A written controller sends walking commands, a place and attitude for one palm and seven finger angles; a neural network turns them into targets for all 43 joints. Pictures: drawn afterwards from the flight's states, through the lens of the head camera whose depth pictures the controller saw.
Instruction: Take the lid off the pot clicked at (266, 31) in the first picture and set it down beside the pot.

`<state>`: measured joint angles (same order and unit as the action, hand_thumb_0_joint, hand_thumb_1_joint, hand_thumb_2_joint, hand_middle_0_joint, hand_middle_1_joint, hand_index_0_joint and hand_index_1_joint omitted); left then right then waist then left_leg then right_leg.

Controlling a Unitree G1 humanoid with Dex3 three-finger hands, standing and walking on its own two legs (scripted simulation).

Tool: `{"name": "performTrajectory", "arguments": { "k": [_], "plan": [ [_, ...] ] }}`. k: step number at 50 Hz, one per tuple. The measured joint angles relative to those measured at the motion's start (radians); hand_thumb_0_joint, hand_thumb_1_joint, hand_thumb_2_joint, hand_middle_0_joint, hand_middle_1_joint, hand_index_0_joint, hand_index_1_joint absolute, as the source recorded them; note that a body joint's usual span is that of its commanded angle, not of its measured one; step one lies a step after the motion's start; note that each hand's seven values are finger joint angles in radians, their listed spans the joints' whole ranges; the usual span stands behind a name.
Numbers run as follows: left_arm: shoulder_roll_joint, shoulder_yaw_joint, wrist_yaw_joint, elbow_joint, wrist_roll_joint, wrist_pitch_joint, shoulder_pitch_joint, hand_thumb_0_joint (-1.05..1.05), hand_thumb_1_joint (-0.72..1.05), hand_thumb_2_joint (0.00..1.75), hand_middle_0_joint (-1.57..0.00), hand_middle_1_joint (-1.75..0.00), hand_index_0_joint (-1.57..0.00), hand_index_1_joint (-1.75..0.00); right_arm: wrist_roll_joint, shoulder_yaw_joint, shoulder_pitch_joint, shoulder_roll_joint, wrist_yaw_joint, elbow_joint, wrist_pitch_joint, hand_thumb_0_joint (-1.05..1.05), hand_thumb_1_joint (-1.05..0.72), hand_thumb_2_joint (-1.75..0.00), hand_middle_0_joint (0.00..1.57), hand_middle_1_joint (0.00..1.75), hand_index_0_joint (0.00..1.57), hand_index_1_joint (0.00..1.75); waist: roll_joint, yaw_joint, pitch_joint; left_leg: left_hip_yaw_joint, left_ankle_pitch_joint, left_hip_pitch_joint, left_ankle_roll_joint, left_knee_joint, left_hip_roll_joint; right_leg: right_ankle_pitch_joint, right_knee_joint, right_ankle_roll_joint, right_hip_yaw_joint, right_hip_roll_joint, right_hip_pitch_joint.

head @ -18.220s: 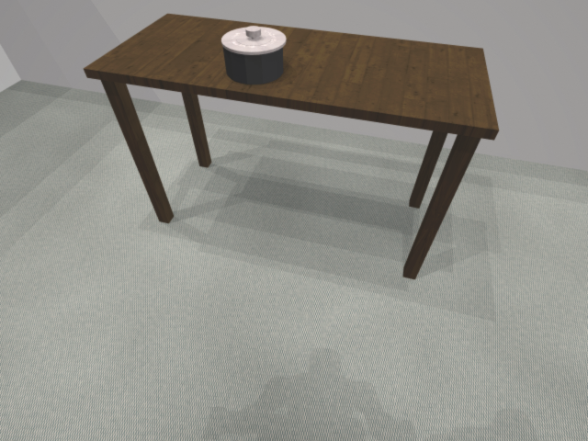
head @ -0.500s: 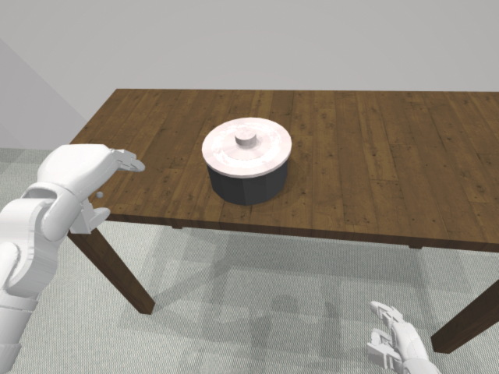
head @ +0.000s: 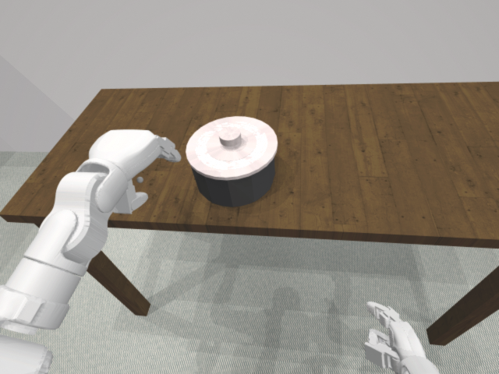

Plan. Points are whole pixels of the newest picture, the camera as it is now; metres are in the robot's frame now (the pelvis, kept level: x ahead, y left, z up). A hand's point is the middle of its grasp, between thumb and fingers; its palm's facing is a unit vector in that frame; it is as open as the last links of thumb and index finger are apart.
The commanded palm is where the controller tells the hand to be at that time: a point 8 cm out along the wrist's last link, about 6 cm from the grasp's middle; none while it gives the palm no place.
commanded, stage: move the open hand above the knob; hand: left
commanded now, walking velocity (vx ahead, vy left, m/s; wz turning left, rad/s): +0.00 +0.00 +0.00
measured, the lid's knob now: (230, 136) +0.53 +0.09 +0.09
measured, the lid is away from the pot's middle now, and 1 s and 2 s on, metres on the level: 0.00 0.00 0.00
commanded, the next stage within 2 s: lower the open fingers around the knob in 2.00 s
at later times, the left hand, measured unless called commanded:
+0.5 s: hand (176, 145) +0.43 +0.15 +0.16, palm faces -0.19 -0.04 -0.98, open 10.1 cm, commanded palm +0.41 +0.15 +0.22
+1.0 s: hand (213, 122) +0.48 +0.10 +0.16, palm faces -0.23 -0.03 -0.97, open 10.1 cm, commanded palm +0.48 +0.10 +0.22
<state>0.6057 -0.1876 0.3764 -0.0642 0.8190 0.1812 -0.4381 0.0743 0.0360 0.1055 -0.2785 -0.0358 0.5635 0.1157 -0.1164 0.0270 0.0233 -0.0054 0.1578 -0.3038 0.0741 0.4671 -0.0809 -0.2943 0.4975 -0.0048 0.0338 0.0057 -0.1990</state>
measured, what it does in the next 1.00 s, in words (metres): stands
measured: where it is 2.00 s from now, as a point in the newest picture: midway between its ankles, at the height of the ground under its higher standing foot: outside the picture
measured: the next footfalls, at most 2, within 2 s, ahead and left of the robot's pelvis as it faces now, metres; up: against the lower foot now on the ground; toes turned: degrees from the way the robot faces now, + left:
none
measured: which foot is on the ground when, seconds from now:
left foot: down 0.00-1.00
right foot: down 0.00-1.00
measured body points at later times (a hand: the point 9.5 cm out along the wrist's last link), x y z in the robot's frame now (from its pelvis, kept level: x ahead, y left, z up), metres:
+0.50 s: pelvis +0.02 -0.02 +0.00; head +0.03 -0.07 +0.45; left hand +0.43 +0.15 +0.21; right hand +0.19 -0.26 -0.12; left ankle +0.05 +0.07 -0.74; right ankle -0.02 -0.12 -0.74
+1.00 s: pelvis +0.02 -0.01 +0.00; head +0.05 -0.05 +0.45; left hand +0.49 +0.10 +0.22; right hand +0.15 -0.26 -0.13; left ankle +0.05 +0.07 -0.74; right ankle -0.02 -0.12 -0.74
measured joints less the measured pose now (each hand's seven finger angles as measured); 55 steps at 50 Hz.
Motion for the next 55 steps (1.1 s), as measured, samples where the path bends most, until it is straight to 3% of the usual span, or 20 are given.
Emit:
{"name": "performTrajectory", "arguments": {
  "k": [7,11,14,18,22,26,31,37,43,47,51,55],
  "plan": [
    [-0.020,0.025,-0.015,-0.073,-0.008,0.024,-0.071,0.00,-0.32,1.50,-0.86,-0.09,-0.86,-0.08,0.005,-0.007,0.027,-0.006,-0.011,0.007,0.003,0.01,-0.91,-0.90,0.20,0.30,0.20,0.30,-0.001,-0.007,-0.032,0.000,0.012,-0.010,-0.009,0.006,0.005,-0.012,0.009,-0.008,-0.001,-0.005,-0.013],
    [-0.046,-0.024,0.000,-0.123,-0.001,0.063,-0.094,0.00,-0.32,1.50,-0.86,-0.09,-0.85,-0.08,0.014,-0.012,0.033,-0.012,-0.014,0.001,0.022,0.01,-0.91,-0.90,0.20,0.30,0.20,0.30,-0.001,-0.014,-0.034,-0.002,0.020,-0.015,-0.013,0.016,0.007,-0.022,0.020,-0.013,0.001,-0.007,-0.018],
    [-0.055,-0.063,0.013,-0.114,0.003,0.051,-0.114,0.00,-0.32,1.50,-0.86,-0.09,-0.85,-0.08,0.011,-0.013,0.023,-0.013,-0.002,0.007,0.021,0.01,-0.91,-0.90,0.20,0.30,0.20,0.30,0.006,-0.022,-0.016,-0.004,0.023,-0.012,-0.016,0.019,0.008,-0.026,0.025,-0.017,0.003,-0.009,-0.015],
    [-0.042,-0.062,-0.001,-0.173,0.013,0.019,-0.185,0.00,-0.32,1.50,-0.86,-0.09,-0.86,-0.08,0.007,-0.009,0.019,-0.009,0.013,0.023,0.008,0.01,-0.91,-0.90,0.20,0.30,0.20,0.30,0.016,-0.031,-0.015,-0.003,0.027,-0.013,-0.021,0.020,0.013,-0.029,0.027,-0.023,0.001,-0.014,-0.018],
    [-0.054,-0.027,-0.017,-0.293,0.009,0.052,-0.249,0.00,-0.32,1.50,-0.86,-0.09,-0.86,-0.08,0.015,-0.011,0.034,-0.009,0.003,0.025,0.010,0.01,-0.91,-0.90,0.20,0.30,0.19,0.30,0.018,-0.039,-0.037,0.000,0.030,-0.024,-0.027,0.018,0.017,-0.032,0.028,-0.027,-0.003,-0.017,-0.032],
    [-0.079,-0.061,0.006,-0.296,0.010,0.090,-0.237,0.00,-0.32,1.50,-0.86,-0.09,-0.85,-0.08,0.019,-0.023,0.051,-0.018,-0.009,0.017,0.027,0.01,-0.91,-0.90,0.20,0.30,0.19,0.30,0.009,-0.043,-0.050,-0.001,0.038,-0.029,-0.026,0.024,0.017,-0.038,0.028,-0.027,-0.002,-0.018,-0.034],
    [-0.087,-0.090,0.030,-0.319,0.010,0.049,-0.272,0.00,-0.32,1.50,-0.86,-0.09,-0.86,-0.08,0.015,-0.016,0.034,-0.016,0.016,0.036,0.028,0.01,-0.91,-0.90,0.20,0.30,0.20,0.30,0.018,-0.057,-0.029,-0.002,0.045,-0.018,-0.025,0.028,0.019,-0.041,0.026,-0.028,-0.002,-0.021,-0.020],
    [-0.091,-0.072,-0.008,-0.432,0.020,0.053,-0.384,0.00,-0.32,1.50,-0.86,-0.09,-0.86,-0.08,0.017,-0.025,0.053,-0.009,0.013,0.042,0.018,0.01,-0.91,-0.90,0.20,0.30,0.19,0.30,0.033,-0.065,-0.041,0.002,0.039,-0.033,-0.027,0.017,0.020,-0.035,0.018,-0.029,-0.007,-0.021,-0.038],
    [-0.149,-0.124,-0.003,-0.478,0.035,0.099,-0.405,0.00,-0.32,1.50,-0.86,-0.09,-0.85,-0.08,0.021,-0.033,0.065,-0.017,-0.004,0.054,0.041,0.01,-0.91,-0.90,0.20,0.30,0.19,0.30,0.019,-0.067,-0.053,0.004,0.043,-0.045,-0.019,0.021,0.013,-0.038,0.021,-0.021,-0.008,-0.014,-0.048],
    [-0.173,-0.147,-0.003,-0.522,0.028,0.081,-0.461,0.00,-0.32,1.50,-0.86,-0.09,-0.85,-0.08,0.016,-0.026,0.062,-0.004,0.013,0.070,0.027,0.01,-0.91,-0.90,0.20,0.30,0.19,0.30,0.025,-0.078,-0.038,0.005,0.040,-0.044,-0.014,0.018,0.011,-0.035,0.017,-0.017,-0.009,-0.012,-0.047],
    [-0.191,-0.125,-0.040,-0.638,0.041,0.066,-0.552,0.00,-0.32,1.50,-0.86,-0.09,-0.86,-0.08,0.011,-0.019,0.075,0.011,0.020,0.087,0.013,0.01,-0.91,-0.90,0.20,0.30,0.20,0.30,0.040,-0.091,-0.050,0.012,0.034,-0.054,-0.013,0.008,0.011,-0.030,0.014,-0.015,-0.016,-0.011,-0.063],
    [-0.210,-0.139,-0.067,-0.747,0.064,0.103,-0.617,0.00,-0.32,1.50,-0.86,-0.09,-0.85,-0.08,0.007,-0.025,0.107,0.012,0.010,0.095,0.016,0.01,-0.91,-0.90,0.20,0.30,0.20,0.30,0.041,-0.100,-0.072,0.018,0.033,-0.073,-0.011,0.007,0.010,-0.029,0.016,-0.013,-0.022,-0.009,-0.084]
  ]
}}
